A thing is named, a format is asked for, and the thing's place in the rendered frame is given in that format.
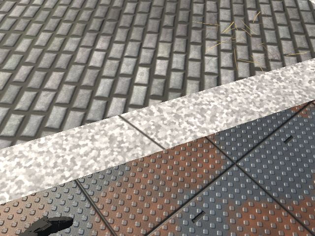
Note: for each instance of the robot left hand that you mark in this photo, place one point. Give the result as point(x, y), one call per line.
point(46, 226)

